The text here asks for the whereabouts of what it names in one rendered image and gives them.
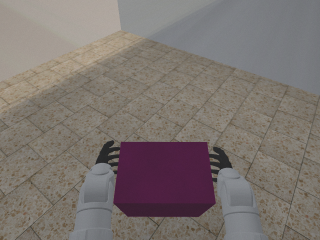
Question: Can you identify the robot left forearm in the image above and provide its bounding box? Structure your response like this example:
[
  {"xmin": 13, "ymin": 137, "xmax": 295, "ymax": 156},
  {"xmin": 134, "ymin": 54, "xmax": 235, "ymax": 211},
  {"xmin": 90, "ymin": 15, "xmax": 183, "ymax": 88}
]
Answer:
[{"xmin": 68, "ymin": 163, "xmax": 115, "ymax": 240}]

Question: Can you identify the robot right hand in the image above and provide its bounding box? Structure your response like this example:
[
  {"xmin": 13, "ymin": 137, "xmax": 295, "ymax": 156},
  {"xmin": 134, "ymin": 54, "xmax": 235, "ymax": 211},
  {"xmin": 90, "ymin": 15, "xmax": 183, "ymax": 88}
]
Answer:
[{"xmin": 209, "ymin": 146, "xmax": 233, "ymax": 182}]

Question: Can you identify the robot right forearm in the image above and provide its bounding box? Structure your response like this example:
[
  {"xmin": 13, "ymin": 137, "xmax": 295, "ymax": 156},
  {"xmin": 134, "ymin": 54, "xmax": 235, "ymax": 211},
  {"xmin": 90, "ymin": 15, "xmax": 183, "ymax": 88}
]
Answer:
[{"xmin": 217, "ymin": 167, "xmax": 269, "ymax": 240}]

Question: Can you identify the carton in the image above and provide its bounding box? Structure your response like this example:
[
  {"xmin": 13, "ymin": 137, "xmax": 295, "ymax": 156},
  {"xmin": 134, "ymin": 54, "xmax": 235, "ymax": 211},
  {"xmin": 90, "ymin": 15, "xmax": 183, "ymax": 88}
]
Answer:
[{"xmin": 113, "ymin": 142, "xmax": 216, "ymax": 217}]

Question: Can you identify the robot left hand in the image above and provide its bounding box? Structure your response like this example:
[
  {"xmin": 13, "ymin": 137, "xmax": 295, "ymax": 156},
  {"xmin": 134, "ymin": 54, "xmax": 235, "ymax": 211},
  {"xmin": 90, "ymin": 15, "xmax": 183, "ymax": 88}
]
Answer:
[{"xmin": 95, "ymin": 140, "xmax": 120, "ymax": 174}]

